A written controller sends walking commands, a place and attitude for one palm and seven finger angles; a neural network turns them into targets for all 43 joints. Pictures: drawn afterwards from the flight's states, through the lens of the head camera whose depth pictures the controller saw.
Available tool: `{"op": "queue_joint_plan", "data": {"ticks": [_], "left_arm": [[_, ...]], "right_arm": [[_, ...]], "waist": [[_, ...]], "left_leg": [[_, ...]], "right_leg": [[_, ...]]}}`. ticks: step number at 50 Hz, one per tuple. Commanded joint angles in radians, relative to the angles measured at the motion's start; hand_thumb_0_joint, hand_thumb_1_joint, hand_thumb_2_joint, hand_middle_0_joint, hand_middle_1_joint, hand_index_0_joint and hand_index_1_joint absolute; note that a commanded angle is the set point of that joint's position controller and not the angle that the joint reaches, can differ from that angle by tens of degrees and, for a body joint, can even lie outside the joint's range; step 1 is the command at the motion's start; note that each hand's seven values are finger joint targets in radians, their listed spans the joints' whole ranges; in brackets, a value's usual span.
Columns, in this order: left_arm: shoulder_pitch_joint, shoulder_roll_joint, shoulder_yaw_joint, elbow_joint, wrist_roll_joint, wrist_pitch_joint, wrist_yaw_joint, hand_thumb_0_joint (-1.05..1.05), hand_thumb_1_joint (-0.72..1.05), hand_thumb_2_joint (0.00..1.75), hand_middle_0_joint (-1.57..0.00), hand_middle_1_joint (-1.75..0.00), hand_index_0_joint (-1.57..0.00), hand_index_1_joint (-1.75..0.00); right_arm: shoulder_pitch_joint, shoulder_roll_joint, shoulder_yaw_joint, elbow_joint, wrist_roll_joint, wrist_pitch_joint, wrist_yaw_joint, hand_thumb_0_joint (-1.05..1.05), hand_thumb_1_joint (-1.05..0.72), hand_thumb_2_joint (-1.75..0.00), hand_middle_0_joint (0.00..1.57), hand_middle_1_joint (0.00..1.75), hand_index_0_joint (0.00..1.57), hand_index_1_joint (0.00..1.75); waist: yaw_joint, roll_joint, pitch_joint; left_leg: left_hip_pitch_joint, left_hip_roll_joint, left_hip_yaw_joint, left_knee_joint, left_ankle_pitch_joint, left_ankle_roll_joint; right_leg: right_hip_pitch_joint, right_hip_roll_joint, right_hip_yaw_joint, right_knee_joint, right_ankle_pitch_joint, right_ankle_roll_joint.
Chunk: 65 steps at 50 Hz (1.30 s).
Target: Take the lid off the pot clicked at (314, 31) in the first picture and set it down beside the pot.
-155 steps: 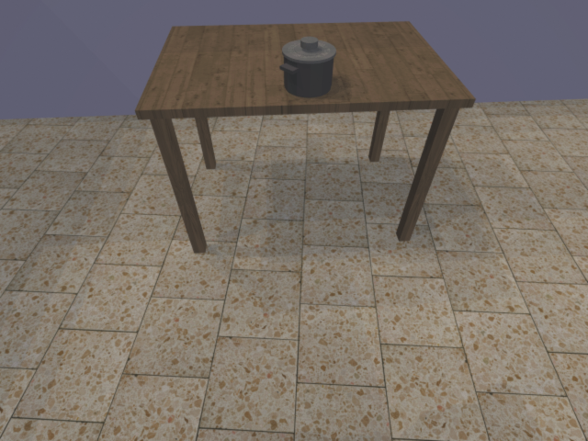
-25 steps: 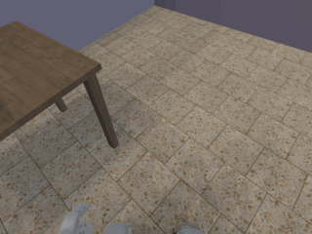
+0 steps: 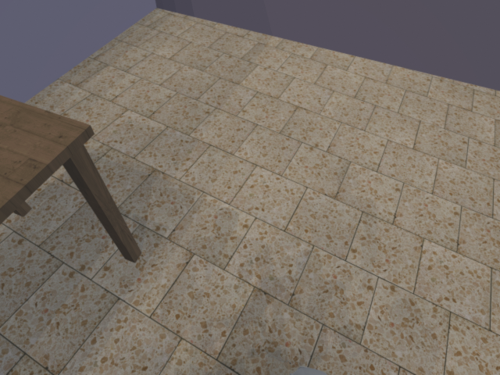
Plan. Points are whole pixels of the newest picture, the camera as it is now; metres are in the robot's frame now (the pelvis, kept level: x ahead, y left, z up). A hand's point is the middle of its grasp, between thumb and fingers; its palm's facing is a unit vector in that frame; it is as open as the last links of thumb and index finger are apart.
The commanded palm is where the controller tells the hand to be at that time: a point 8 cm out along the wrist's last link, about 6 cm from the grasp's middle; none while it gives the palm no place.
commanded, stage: walk to a spot facing it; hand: left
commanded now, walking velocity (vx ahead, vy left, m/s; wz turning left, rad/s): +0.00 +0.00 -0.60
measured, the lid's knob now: out of the picture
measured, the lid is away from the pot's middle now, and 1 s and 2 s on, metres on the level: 0.00 0.00 0.00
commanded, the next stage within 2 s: turn to face it in 0.96 s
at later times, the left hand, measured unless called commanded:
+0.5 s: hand (158, 363) +0.16 +0.17 -0.18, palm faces -0.22 -0.95 -0.22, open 7.4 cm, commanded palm none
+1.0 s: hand (210, 349) +0.18 +0.08 -0.16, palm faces -0.52 -0.82 -0.25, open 7.4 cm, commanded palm none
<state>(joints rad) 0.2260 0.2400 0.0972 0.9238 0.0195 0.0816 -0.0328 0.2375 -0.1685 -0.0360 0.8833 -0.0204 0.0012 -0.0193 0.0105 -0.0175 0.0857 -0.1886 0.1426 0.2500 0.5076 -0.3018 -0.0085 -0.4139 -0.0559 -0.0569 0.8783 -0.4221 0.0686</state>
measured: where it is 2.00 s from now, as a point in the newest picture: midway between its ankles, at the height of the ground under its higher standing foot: outside the picture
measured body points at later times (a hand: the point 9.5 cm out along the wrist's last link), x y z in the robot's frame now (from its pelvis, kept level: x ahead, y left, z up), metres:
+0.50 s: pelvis +0.01 +0.00 -0.01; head +0.05 +0.01 +0.43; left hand +0.17 +0.22 -0.16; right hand +0.04 -0.27 -0.13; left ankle +0.06 +0.11 -0.74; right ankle +0.00 -0.13 -0.73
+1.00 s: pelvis +0.00 -0.04 -0.01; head +0.02 -0.07 +0.44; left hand +0.21 +0.13 -0.14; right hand -0.11 -0.29 -0.15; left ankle +0.07 +0.09 -0.67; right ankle -0.06 -0.12 -0.74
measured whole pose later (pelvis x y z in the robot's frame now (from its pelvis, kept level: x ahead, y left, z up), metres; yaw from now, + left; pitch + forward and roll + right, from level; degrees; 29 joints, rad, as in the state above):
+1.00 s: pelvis +0.00 -0.04 -0.01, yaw -35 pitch +0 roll +0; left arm 0.21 0.20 0.07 0.89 0.02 0.01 -0.01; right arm 0.24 -0.26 -0.07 0.93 -0.02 0.06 0.00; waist 0.00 0.04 0.08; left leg -0.47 0.13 0.07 1.06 -0.42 -0.07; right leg -0.24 0.01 -0.03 0.53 -0.29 -0.02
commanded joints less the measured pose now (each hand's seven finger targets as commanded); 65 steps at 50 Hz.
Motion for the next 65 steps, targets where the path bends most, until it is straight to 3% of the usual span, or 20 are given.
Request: {"op": "queue_joint_plan", "data": {"ticks": [1, 3, 5, 6, 8, 21, 22, 23, 24, 25, 30, 36, 40, 41, 42, 43, 46, 59, 63, 65], "left_arm": [[-0.077, 0.029, -0.006, -0.111, -0.002, -0.052, -0.001, 0.00, 0.90, 0.90, -0.20, -0.30, -0.20, -0.30], [0.002, 0.062, 0.003, -0.084, 0.002, -0.067, 0.004, 0.00, 0.90, 0.90, -0.20, -0.30, -0.20, -0.30], [0.149, 0.261, 0.046, -0.044, 0.006, -0.087, 0.032, 0.00, 0.90, 0.90, -0.20, -0.30, -0.20, -0.30], [0.180, 0.249, 0.049, -0.039, -0.011, -0.079, 0.048, 0.00, 0.90, 0.90, -0.20, -0.30, -0.20, -0.30], [0.053, 0.186, 0.037, -0.063, -0.004, -0.069, 0.054, 0.00, 0.90, 0.90, -0.20, -0.30, -0.20, -0.30], [-0.076, 0.180, 0.029, -0.127, -0.002, -0.049, 0.038, 0.00, 0.90, 0.90, -0.20, -0.30, -0.20, -0.30], [-0.083, 0.152, 0.024, -0.138, -0.009, -0.045, 0.036, 0.00, 0.90, 0.90, -0.20, -0.30, -0.20, -0.30], [-0.063, 0.089, 0.014, -0.160, -0.016, -0.040, 0.028, 0.00, 0.90, 0.90, -0.20, -0.30, -0.20, -0.30], [-0.056, 0.079, 0.011, -0.174, -0.006, -0.044, 0.021, 0.00, 0.90, 0.90, -0.20, -0.30, -0.20, -0.30], [-0.052, 0.102, 0.018, -0.164, 0.007, -0.038, 0.022, 0.00, 0.90, 0.90, -0.20, -0.30, -0.20, -0.30], [-0.056, 0.077, 0.015, -0.129, -0.001, -0.029, -0.008, 0.00, 0.90, 0.90, -0.20, -0.30, -0.20, -0.30], [-0.126, 0.046, -0.004, -0.144, -0.002, -0.034, -0.007, 0.00, 0.90, 0.90, -0.20, -0.30, -0.20, -0.30], [-0.044, 0.058, -0.004, -0.118, -0.001, -0.054, -0.001, 0.00, 0.90, 0.90, -0.20, -0.30, -0.20, -0.30], [0.029, 0.100, 0.006, -0.095, 0.002, -0.064, 0.004, 0.00, 0.90, 0.90, -0.20, -0.30, -0.20, -0.30], [0.084, 0.226, 0.030, -0.077, 0.012, -0.078, 0.017, 0.00, 0.90, 0.90, -0.20, -0.30, -0.20, -0.30], [0.151, 0.278, 0.042, -0.066, -0.007, -0.070, 0.029, 0.00, 0.90, 0.90, -0.20, -0.30, -0.20, -0.30], [0.038, 0.179, 0.030, -0.083, -0.004, -0.071, 0.043, 0.00, 0.90, 0.90, -0.20, -0.30, -0.20, -0.30], [0.041, 0.095, -0.019, 0.015, -0.006, -0.110, 0.054, 0.00, 0.90, 0.90, -0.20, -0.30, -0.20, -0.30], [0.098, 0.019, -0.042, 0.052, -0.008, -0.084, 0.064, 0.00, 0.90, 0.90, -0.20, -0.30, -0.20, -0.30], [0.024, 0.042, -0.033, 0.049, -0.004, -0.079, 0.060, 0.00, 0.90, 0.90, -0.20, -0.30, -0.20, -0.30]], "right_arm": [[0.067, -0.235, -0.078, -0.022, -0.007, -0.008, -0.004, 0.00, -0.90, -0.90, 0.20, 0.30, 0.20, 0.30], [0.055, -0.230, -0.080, -0.025, 0.001, -0.008, 0.000, 0.00, -0.90, -0.90, 0.20, 0.30, 0.20, 0.30], [0.003, -0.108, -0.046, -0.094, 0.008, -0.002, 0.013, 0.00, -0.90, -0.90, 0.20, 0.30, 0.20, 0.30], [-0.061, -0.133, -0.046, -0.107, 0.010, 0.013, -0.008, 0.00, -0.90, -0.90, 0.20, 0.30, 0.20, 0.30], [-0.100, -0.140, -0.048, -0.095, 0.006, 0.019, -0.010, 0.00, -0.90, -0.90, 0.20, 0.30, 0.20, 0.30], [0.038, -0.128, -0.040, -0.072, 0.014, -0.003, -0.013, 0.00, -0.90, -0.90, 0.20, 0.30, 0.20, 0.30], [0.077, -0.158, -0.043, -0.066, 0.013, -0.013, -0.019, 0.00, -0.90, -0.90, 0.20, 0.30, 0.20, 0.30], [0.086, -0.245, -0.057, -0.073, 0.001, -0.021, -0.021, 0.00, -0.90, -0.90, 0.20, 0.30, 0.20, 0.30], [0.079, -0.306, -0.064, -0.094, -0.003, -0.013, -0.020, 0.00, -0.90, -0.90, 0.20, 0.30, 0.20, 0.30], [0.041, -0.279, -0.056, -0.097, -0.008, -0.015, -0.021, 0.00, -0.90, -0.90, 0.20, 0.30, 0.20, 0.30], [-0.044, -0.206, -0.043, -0.104, -0.005, -0.018, -0.021, 0.00, -0.90, -0.90, 0.20, 0.30, 0.20, 0.30], [0.053, -0.239, -0.067, -0.052, -0.007, -0.009, -0.007, 0.00, -0.90, -0.90, 0.20, 0.30, 0.20, 0.30], [0.041, -0.257, -0.077, -0.043, -0.004, -0.004, 0.003, 0.00, -0.90, -0.90, 0.20, 0.30, 0.20, 0.30], [0.037, -0.235, -0.073, -0.048, 0.001, -0.002, 0.007, 0.00, -0.90, -0.90, 0.20, 0.30, 0.20, 0.30], [0.028, -0.150, -0.051, -0.086, 0.008, 0.002, 0.013, 0.00, -0.90, -0.90, 0.20, 0.30, 0.20, 0.30], [-0.068, -0.145, -0.041, -0.133, 0.001, 0.012, 0.009, 0.00, -0.90, -0.90, 0.20, 0.30, 0.20, 0.30], [-0.121, -0.178, -0.050, -0.107, -0.005, 0.013, 0.012, 0.00, -0.90, -0.90, 0.20, 0.30, 0.20, 0.30], [0.036, -0.082, -0.004, 0.036, 0.008, -0.034, 0.008, 0.00, -0.90, -0.90, 0.20, 0.30, 0.20, 0.30], [0.106, -0.220, -0.024, 0.086, -0.002, -0.029, -0.007, 0.00, -0.90, -0.90, 0.20, 0.30, 0.20, 0.30], [0.074, -0.196, -0.020, 0.090, -0.003, -0.019, -0.019, 0.00, -0.90, -0.90, 0.20, 0.30, 0.20, 0.30]], "waist": [[-0.054, 0.243, -0.115], [-0.004, 0.180, -0.154], [0.071, -0.275, -0.220], [0.095, -0.206, -0.209], [0.047, -0.194, -0.108], [-0.032, -0.147, -0.155], [-0.052, -0.082, -0.166], [-0.052, 0.185, -0.167], [-0.043, 0.302, -0.127], [-0.038, 0.306, -0.104], [-0.008, 0.192, -0.081], [-0.060, 0.227, -0.086], [-0.021, 0.208, -0.146], [0.018, 0.116, -0.186], [0.049, -0.222, -0.185], [0.102, -0.280, -0.160], [0.045, -0.157, -0.060], [-0.025, -0.104, -0.112], [-0.030, 0.337, -0.124], [-0.023, 0.265, -0.038]], "left_leg": [[0.154, 0.228, -0.091, -0.043, 0.579, 0.103], [0.074, 0.194, -0.036, 0.121, 0.519, 0.034], [-0.400, -0.004, -0.031, 0.567, -0.300, -0.075], [-0.415, -0.008, -0.200, 0.646, -0.341, -0.059], [-0.441, 0.005, -0.247, 0.678, -0.229, -0.059], [-0.058, -0.117, -0.194, 0.028, 0.003, -0.052], [0.065, -0.068, -0.239, -0.101, 0.064, -0.035], [0.155, 0.156, -0.496, -0.219, 0.104, 0.045], [0.091, 0.337, -0.634, -0.272, 0.148, 0.143], [0.015, 0.353, -0.643, -0.272, 0.114, 0.171], [0.050, 0.166, -0.258, -0.195, 0.324, 0.125], [0.079, 0.215, -0.180, -0.141, 0.422, 0.133], [0.053, 0.204, -0.096, 0.024, 0.414, 0.062], [-0.045, 0.173, -0.059, 0.158, 0.268, 0.010], [-0.348, 0.050, 0.003, 0.381, -0.184, -0.058], [-0.478, -0.015, -0.131, 0.554, -0.376, -0.068], [-0.496, 0.012, -0.243, 0.638, -0.155, -0.054], [-0.029, -0.105, -0.176, -0.024, 0.150, -0.039], [0.085, 0.195, -0.640, -0.233, 0.435, 0.152], [0.026, 0.174, -0.635, -0.223, 0.473, 0.187]], "right_leg": [[0.011, 0.038, -0.064, -0.190, 0.013, -0.030], [0.208, 0.046, -0.073, -0.411, 0.223, -0.055], [0.520, -0.351, 0.442, -0.485, 0.843, -0.237], [0.439, -0.353, 0.426, -0.487, 0.847, -0.297], [0.320, -0.259, 0.370, -0.509, 0.614, -0.288], [0.146, -0.102, 0.394, -0.428, 0.475, -0.193], [0.059, -0.049, 0.358, -0.357, 0.403, -0.148], [-0.109, 0.094, 0.239, -0.177, 0.133, -0.079], [-0.178, 0.122, 0.107, 0.067, -0.159, -0.037], [-0.181, 0.073, 0.151, 0.213, -0.154, -0.028], [-0.148, 0.026, 0.058, 0.232, -0.002, 0.003], [-0.023, 0.022, -0.021, -0.048, -0.031, -0.009], [0.170, 0.057, -0.069, -0.339, 0.126, -0.041], [0.329, 0.022, -0.019, -0.469, 0.217, -0.064], [0.516, -0.231, 0.322, -0.570, 0.318, -0.162], [0.460, -0.362, 0.499, -0.588, 0.407, -0.260], [0.316, -0.234, 0.414, -0.626, 0.067, -0.260], [0.246, -0.101, 0.183, -0.513, 0.405, -0.174], [0.058, 0.066, 0.024, -0.104, -0.168, -0.032], [-0.025, 0.017, 0.075, 0.051, -0.141, -0.036]]}}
